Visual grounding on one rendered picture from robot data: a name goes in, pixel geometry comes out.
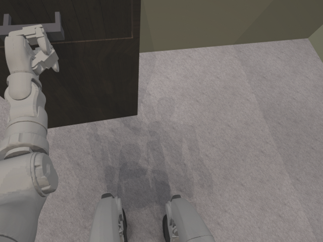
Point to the robot left hand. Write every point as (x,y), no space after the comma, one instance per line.
(21,58)

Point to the cabinet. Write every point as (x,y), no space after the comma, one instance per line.
(97,79)

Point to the robot right shin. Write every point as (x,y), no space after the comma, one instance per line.
(173,231)

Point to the handle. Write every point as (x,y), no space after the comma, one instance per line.
(54,31)

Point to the left robot upper arm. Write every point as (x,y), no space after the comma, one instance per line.
(25,183)

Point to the robot left forearm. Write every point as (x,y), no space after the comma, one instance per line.
(26,128)

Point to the drawer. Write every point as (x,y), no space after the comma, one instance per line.
(80,19)

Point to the right robot thigh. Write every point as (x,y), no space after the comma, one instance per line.
(190,226)

